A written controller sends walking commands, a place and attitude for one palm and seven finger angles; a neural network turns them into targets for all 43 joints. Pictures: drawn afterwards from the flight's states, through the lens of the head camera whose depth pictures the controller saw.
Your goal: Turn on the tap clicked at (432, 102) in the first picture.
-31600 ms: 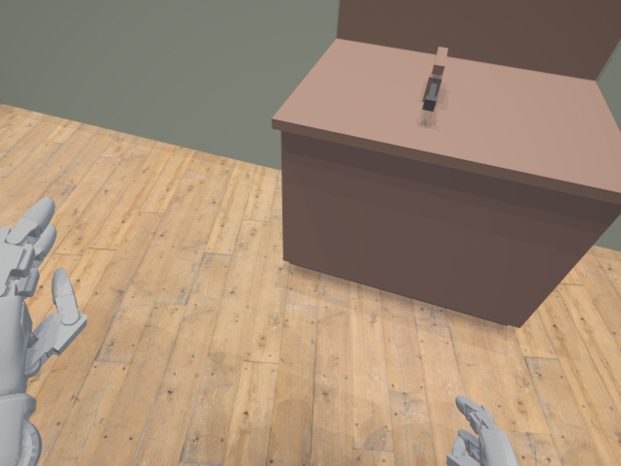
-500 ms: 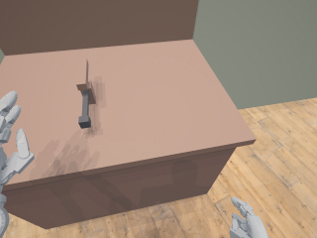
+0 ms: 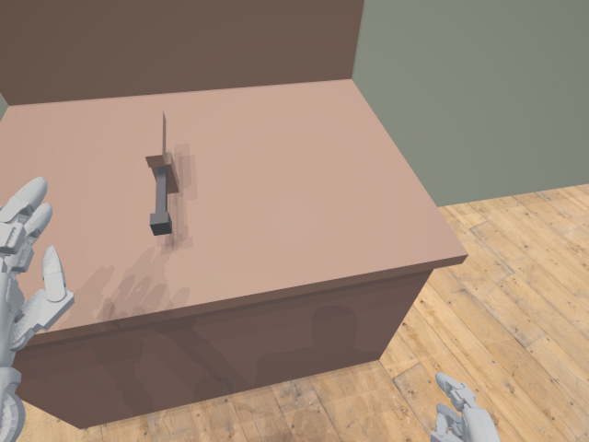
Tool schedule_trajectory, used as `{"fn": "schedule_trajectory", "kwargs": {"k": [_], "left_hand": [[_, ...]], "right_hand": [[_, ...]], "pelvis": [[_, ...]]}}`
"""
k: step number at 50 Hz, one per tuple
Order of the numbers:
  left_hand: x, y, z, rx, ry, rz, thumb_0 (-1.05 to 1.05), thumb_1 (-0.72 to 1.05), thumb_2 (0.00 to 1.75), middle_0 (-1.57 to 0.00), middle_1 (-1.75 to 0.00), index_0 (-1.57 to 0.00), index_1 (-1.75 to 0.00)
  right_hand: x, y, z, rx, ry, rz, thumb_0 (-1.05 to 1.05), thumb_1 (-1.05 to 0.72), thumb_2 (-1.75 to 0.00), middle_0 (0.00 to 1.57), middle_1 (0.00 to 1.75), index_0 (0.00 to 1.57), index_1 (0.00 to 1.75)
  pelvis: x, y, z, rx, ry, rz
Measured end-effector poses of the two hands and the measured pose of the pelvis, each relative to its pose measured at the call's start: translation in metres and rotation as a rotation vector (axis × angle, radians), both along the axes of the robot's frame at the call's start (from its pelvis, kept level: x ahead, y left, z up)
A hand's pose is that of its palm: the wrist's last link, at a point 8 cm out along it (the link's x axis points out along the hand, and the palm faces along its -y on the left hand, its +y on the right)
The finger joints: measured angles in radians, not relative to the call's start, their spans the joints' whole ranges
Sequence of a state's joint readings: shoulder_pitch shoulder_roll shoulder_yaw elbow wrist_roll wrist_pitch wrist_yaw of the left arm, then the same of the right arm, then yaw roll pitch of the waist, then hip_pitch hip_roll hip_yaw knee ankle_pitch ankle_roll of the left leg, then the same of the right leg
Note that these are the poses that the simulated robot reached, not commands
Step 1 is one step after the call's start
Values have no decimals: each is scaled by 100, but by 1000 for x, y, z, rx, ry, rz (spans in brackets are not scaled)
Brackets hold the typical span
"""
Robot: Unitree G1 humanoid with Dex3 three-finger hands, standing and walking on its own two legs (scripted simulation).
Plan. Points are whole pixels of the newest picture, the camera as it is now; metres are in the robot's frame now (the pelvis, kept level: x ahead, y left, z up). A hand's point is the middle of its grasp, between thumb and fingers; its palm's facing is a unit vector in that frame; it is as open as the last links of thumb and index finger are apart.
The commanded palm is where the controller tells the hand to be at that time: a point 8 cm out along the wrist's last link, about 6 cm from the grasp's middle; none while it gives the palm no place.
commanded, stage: look again from close up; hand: left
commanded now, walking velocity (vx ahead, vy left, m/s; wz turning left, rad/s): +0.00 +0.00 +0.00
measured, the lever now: (161, 223) +0.42 +0.26 +0.03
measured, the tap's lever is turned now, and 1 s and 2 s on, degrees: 0 0 0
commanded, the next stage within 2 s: turn the palm inward beside the body in 0.20 s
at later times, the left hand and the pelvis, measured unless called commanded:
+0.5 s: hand (55, 247) +0.25 +0.27 +0.18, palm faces +0.38 -0.88 -0.28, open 7.4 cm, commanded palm +0.17 +0.28 +0.17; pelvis +0.01 +0.01 +0.00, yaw -2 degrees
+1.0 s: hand (131, 305) +0.22 +0.20 +0.13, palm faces +0.36 -0.88 -0.32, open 7.4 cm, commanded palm +0.17 +0.25 +0.16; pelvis +0.04 -0.04 -0.02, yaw +1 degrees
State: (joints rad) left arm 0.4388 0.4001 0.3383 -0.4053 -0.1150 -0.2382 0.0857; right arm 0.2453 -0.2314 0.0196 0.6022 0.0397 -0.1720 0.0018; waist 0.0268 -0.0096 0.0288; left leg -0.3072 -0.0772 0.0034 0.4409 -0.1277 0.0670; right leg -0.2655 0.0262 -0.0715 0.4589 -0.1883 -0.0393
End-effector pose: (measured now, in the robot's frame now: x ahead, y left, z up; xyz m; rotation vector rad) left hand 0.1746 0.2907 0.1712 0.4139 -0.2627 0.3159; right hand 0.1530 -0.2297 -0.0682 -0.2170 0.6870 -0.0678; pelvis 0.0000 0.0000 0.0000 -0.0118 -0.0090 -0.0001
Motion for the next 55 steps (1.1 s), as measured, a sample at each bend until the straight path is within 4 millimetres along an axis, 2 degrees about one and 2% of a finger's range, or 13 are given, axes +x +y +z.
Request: {"fn": "schedule_trajectory", "kwargs": {"k": [15,17,19,21,23,28,31,33,36,40,48,51,55], "left_hand": [[11,-2,1,-23,-4,11,2,89,90,-20,-31,-21,-30],[22,2,16,89,-33,-20,2,88,90,-21,-31,-21,-30],[33,15,33,138,-81,7,2,88,90,-21,-31,-22,-30],[39,25,42,64,-114,40,2,88,90,-21,-31,-22,-30],[39,27,37,-40,-89,47,2,89,90,-20,-31,-21,-30],[22,0,-8,-71,166,3,1,89,90,-20,-30,-20,-30],[5,-16,-31,-85,218,-10,2,89,90,-20,-31,-21,-30],[-7,-20,-31,-85,164,14,2,89,90,-20,-31,-21,-30],[-20,-18,-19,-56,23,92,2,88,90,-21,-31,-22,-30],[-23,-16,-3,-31,-92,173,2,88,90,-21,-31,-21,-30],[8,-42,-27,-111,167,100,2,89,90,-20,-31,-21,-30],[10,-52,-28,-109,168,82,2,89,90,-20,-31,-21,-30],[2,-55,-17,-96,83,112,2,89,90,-21,-31,-21,-30]], "right_hand": [[24,13,13,-2,-56,20,1,-90,-90,21,30,20,30],[23,18,12,-39,-47,61,1,-90,-90,20,30,20,30],[24,19,5,-54,-17,109,1,-90,-90,20,30,20,30],[24,18,1,-34,-4,95,1,-90,-90,21,30,20,30],[27,15,1,-7,-20,61,1,-90,-90,21,30,20,30],[37,7,1,12,-63,30,1,-90,-90,21,30,20,30],[45,3,1,-11,-69,49,1,-90,-90,21,30,20,30],[49,2,0,-30,-68,69,1,-90,-90,21,30,20,30],[55,2,-4,-38,-67,107,1,-90,-90,20,30,20,30],[63,4,-17,-22,-58,147,1,-90,-90,20,30,20,30],[74,-2,-24,39,-76,101,2,-90,-90,21,30,20,30],[76,-13,-21,42,-92,81,1,-90,-90,21,30,20,30],[75,-33,-22,29,-91,68,1,-90,-90,21,30,20,30]], "pelvis": [[5,3,2,-10,-12,-16],[4,3,0,-22,-24,2],[4,2,-3,-14,-31,5],[6,3,-4,-2,-33,-10],[10,4,-4,6,-39,-26],[17,6,-6,12,-49,-35],[17,2,-10,14,-37,-30],[17,-4,-13,13,-25,-25],[18,-12,-17,8,-11,-9],[20,-20,-21,2,-2,21],[33,-37,-18,14,12,15],[39,-46,-18,20,22,7],[43,-55,-19,24,31,8]]}}
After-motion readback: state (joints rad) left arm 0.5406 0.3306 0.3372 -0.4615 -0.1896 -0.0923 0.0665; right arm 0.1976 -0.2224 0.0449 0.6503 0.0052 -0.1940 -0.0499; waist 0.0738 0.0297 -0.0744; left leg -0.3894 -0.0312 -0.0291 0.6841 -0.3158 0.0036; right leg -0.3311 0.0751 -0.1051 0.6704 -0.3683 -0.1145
